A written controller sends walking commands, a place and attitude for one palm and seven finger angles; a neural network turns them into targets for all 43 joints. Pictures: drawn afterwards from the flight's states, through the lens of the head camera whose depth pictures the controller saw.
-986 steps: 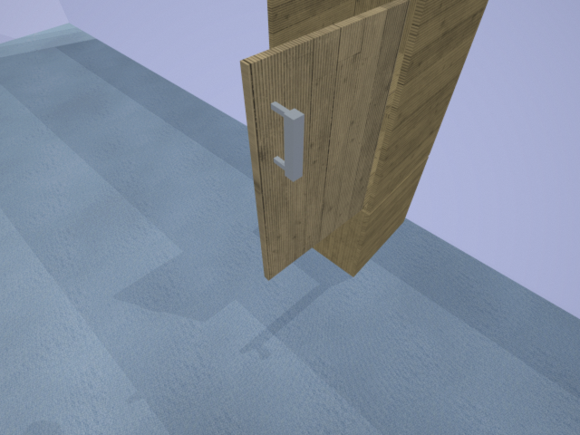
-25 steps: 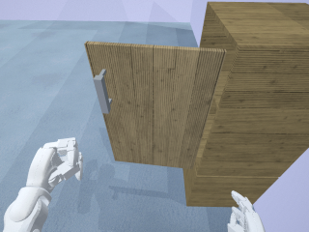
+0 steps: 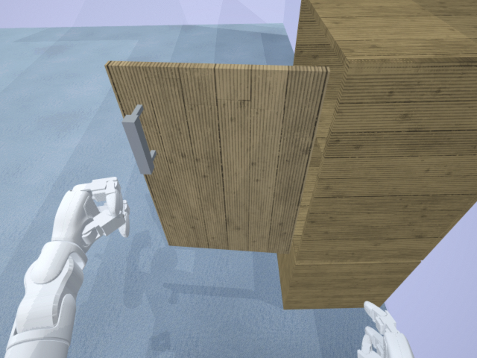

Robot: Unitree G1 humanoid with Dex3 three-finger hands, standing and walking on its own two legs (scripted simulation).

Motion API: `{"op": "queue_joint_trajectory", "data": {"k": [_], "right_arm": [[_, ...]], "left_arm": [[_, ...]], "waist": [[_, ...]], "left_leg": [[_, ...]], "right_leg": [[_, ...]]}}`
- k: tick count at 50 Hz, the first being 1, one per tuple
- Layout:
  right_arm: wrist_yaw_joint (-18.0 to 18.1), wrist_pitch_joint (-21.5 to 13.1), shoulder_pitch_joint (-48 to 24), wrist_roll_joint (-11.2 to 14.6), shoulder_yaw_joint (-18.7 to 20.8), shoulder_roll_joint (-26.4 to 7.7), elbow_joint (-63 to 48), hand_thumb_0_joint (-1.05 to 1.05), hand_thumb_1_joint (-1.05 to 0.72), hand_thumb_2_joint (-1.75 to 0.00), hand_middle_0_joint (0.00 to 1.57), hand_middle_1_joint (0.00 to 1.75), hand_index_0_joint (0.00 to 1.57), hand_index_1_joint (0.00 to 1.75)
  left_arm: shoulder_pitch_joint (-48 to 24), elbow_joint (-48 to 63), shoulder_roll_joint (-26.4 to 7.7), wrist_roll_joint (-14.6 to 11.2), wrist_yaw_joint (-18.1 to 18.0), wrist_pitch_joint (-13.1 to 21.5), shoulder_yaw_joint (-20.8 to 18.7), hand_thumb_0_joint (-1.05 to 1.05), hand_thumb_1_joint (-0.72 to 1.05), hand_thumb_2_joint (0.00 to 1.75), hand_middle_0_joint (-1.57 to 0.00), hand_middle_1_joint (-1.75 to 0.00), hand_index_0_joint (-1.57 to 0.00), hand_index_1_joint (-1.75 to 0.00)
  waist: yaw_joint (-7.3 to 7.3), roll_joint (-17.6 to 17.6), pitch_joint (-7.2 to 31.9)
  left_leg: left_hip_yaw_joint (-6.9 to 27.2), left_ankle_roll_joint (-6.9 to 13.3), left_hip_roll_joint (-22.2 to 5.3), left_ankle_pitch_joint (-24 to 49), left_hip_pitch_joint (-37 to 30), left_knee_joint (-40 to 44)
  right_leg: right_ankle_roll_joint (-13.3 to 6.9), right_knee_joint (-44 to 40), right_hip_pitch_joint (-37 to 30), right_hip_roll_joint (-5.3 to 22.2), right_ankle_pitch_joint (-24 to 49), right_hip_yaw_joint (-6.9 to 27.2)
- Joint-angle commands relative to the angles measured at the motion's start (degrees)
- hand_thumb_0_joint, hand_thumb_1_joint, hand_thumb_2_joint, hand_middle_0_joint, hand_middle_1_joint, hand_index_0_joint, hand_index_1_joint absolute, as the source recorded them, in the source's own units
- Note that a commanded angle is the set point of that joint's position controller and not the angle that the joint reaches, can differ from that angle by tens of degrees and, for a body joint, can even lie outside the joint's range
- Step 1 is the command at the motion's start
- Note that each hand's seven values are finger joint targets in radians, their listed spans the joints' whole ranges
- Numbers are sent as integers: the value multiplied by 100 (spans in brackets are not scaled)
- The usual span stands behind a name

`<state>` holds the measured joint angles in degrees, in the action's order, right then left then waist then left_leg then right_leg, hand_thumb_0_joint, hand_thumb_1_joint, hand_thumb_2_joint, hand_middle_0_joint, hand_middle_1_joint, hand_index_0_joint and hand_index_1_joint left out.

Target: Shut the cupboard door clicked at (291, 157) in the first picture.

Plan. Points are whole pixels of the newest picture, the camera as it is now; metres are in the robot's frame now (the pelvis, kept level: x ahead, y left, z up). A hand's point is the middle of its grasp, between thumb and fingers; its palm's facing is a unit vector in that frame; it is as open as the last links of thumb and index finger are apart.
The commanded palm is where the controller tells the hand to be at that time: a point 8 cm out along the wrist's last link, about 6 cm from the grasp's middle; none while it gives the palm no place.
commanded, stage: bring the fist close to the handle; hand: left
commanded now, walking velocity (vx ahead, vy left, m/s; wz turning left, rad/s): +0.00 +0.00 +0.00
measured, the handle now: (143, 140) +0.48 +0.23 +0.12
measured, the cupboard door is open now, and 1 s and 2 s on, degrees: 84 84 71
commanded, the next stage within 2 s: push the door shut along its arc in 0.94 s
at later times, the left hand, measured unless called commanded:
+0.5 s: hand (137, 180) +0.37 +0.20 +0.12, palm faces +0.01 -1.00 -0.02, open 3.1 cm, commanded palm +0.36 +0.24 +0.12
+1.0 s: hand (144, 174) +0.39 +0.19 +0.12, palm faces +0.01 -1.00 -0.02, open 3.1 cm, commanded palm +0.37 +0.24 +0.12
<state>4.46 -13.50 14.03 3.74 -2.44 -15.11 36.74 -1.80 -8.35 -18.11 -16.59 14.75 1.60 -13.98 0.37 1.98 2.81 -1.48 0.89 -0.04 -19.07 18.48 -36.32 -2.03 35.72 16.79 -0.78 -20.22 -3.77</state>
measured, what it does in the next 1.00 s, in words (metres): stands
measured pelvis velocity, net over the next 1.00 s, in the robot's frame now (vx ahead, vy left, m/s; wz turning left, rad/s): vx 0.01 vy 0.02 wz -0.02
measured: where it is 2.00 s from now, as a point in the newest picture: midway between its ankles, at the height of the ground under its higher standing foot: outside the picture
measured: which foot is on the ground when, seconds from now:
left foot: down 0.00-1.00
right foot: down 0.00-1.00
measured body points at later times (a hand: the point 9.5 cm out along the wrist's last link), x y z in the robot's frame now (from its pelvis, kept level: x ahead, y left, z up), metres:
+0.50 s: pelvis +0.00 +0.01 +0.00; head +0.02 +0.00 +0.45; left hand +0.36 +0.26 +0.12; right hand +0.14 -0.24 -0.09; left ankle +0.00 +0.11 -0.73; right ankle -0.01 -0.09 -0.73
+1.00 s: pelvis +0.01 +0.02 +0.00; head +0.02 +0.01 +0.45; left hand +0.38 +0.25 +0.12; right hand +0.11 -0.24 -0.10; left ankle +0.00 +0.11 -0.73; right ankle -0.01 -0.09 -0.73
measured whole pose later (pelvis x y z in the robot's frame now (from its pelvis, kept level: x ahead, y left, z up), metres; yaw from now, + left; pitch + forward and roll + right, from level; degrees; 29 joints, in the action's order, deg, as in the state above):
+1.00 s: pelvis +0.01 +0.02 +0.00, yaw -1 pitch +4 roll -1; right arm 3.1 -4.8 17.0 3.7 -0.9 -14.9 37.8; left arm -21.6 -29.5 -17.4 -12.6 10.4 6.7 -12.9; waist -1.7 1.5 2.4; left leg -2.8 2.0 0.3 -18.7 20.0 -35.1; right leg -1.0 33.9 18.4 -0.5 -19.0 -2.4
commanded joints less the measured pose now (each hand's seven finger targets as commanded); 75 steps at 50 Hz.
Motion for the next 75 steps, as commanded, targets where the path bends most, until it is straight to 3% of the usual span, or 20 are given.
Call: {"op": "queue_joint_trajectory", "data": {"k": [1,4,6,9,13,14,18,19,27,34,38,39,47,49,52,54,56,69,70,75], "right_arm": [[30,-267,-619,43,253,-656,-903,0,-90,-90,20,30,20,30],[39,-215,-523,18,291,-719,-854,0,-90,-90,20,30,20,30],[23,-170,-538,41,280,-676,-859,0,-90,-90,20,30,20,30],[25,-77,-450,8,307,-746,-796,0,-90,-90,20,30,20,30],[-9,10,-411,34,308,-700,-802,0,-90,-90,20,30,20,30],[-5,42,-362,24,330,-739,-763,0,-90,-90,20,30,20,30],[-30,145,-328,42,325,-717,-781,0,-90,-90,20,30,20,30],[-21,176,-286,31,336,-756,-755,0,-90,-90,20,30,20,30],[-26,393,-74,41,360,-795,-590,0,-90,-90,20,30,20,30],[-126,549,39,-10,430,-806,-737,0,-90,-90,20,30,20,30],[-147,596,-5,35,419,-776,-800,0,-90,-90,20,30,20,30],[-121,623,22,26,430,-805,-750,0,-90,-90,20,30,20,30],[-97,572,-3,23,426,-754,-689,0,-90,-90,20,30,20,30],[-66,614,41,9,423,-816,-616,0,-90,-90,20,30,20,30],[-77,635,-52,40,391,-769,-648,0,-90,-90,20,30,20,30],[-70,660,0,10,401,-820,-669,0,-90,-90,20,30,20,30],[-85,670,12,23,385,-782,-687,0,-90,-90,20,30,20,30],[-43,837,397,8,397,-949,-465,0,-90,-90,20,30,20,30],[-52,830,411,17,385,-930,-451,0,-90,-90,20,30,20,30],[-60,824,623,-30,417,-1004,-344,0,-90,-90,20,30,20,30]], "left_arm": [[-2036,1126,-1024,-26,-59,468,-294,0,90,90,-130,-150,-130,-150],[-2053,835,-1294,17,-119,492,-525,0,90,90,-130,-150,-130,-150],[-2413,813,-1003,35,-114,499,-231,0,90,90,-130,-150,-130,-150],[-2487,483,-1409,72,-185,512,-601,0,90,90,-130,-150,-130,-150],[-2966,316,-1092,83,-155,531,-306,0,90,90,-130,-150,-130,-150],[-2906,119,-1323,94,-181,537,-519,0,90,90,-130,-150,-130,-150],[-3372,-37,-1156,143,-144,568,-297,0,90,90,-130,-150,-130,-150],[-3385,-234,-1265,150,-178,567,-389,0,90,90,-130,-150,-130,-150],[-4699,-997,-1200,278,-313,707,-168,0,90,90,-130,-150,-130,-150],[-3795,-1094,-1525,328,-363,888,-642,0,90,90,-130,-150,-130,-150],[-3903,-944,-1191,279,-340,849,-365,0,90,90,-130,-150,-130,-150],[-3966,-967,-1405,313,-390,863,-513,0,90,90,-130,-150,-130,-150],[-4363,-645,-967,317,-440,960,-62,0,90,90,-130,-150,-130,-150],[-4213,-1023,-1267,326,-470,891,-347,0,90,90,-130,-150,-130,-150],[-4625,-1158,-1090,338,-438,865,-159,0,90,90,-130,-150,-130,-150],[-4475,-1099,-1419,394,-422,931,-385,0,90,90,-130,-150,-130,-150],[-4834,-1089,-1169,376,-313,977,-110,0,90,90,-130,-150,-130,-150],[-6233,-2886,-1573,395,195,1240,-134,0,90,90,-130,-150,-130,-150],[-6466,-3049,-1304,405,272,1264,135,0,90,90,-130,-150,-130,-150],[-6989,-3463,-1518,417,500,1466,41,0,90,90,-130,-150,-130,-150]], "waist": [[-64,11,919],[-14,-152,1091],[-89,11,1073],[-27,-193,1241],[-124,28,1291],[-108,-252,1269],[-169,97,1289],[-179,-167,1259],[-373,-67,1295],[-57,-100,1837],[-187,-27,1428],[-197,-247,1342],[-301,137,1552],[-277,-204,1402],[-319,-20,1291],[-243,-9,1552],[-347,82,1628],[-622,-190,1426],[-721,-130,1394],[-776,62,1834]], "left_leg": [[180,92,13,1368,-546,413],[174,98,-1,1422,-544,394],[157,94,18,1455,-612,415],[170,95,-5,1577,-584,416],[153,80,8,1734,-726,419],[155,92,-21,1734,-633,396],[165,68,-6,1763,-727,431],[175,84,-28,1683,-643,416],[260,65,-44,1555,-708,433],[208,66,-65,2321,-764,394],[157,67,-73,2108,-686,458],[182,85,-88,1963,-613,477],[277,50,-106,1993,-1027,493],[269,78,-99,1744,-825,522],[240,71,-57,1459,-747,557],[252,87,-63,1739,-842,510],[244,76,-58,1896,-947,460],[295,128,-18,1331,-541,304],[285,129,-5,1296,-554,278],[326,130,7,1408,-646,136]], "right_leg": [[158,-566,-45,159,1670,265],[161,-573,-158,165,1730,307],[153,-559,-74,157,1802,285],[138,-543,-237,157,1901,291],[117,-511,-135,136,2110,258],[137,-539,-201,143,2129,281],[92,-507,-69,115,2077,250],[109,-539,-71,117,1994,263],[71,-528,231,78,1723,245],[44,-400,-342,75,2422,233],[77,-479,-89,44,2309,233],[81,-512,-127,46,2160,224],[49,-516,82,17,1969,201],[67,-578,37,20,1833,200],[55,-597,154,43,1658,228],[35,-546,-52,51,1876,252],[40,-503,25,51,2045,250],[41,-455,473,57,1608,291],[42,-434,607,52,1594,289],[35,-305,708,46,1671,317]]}}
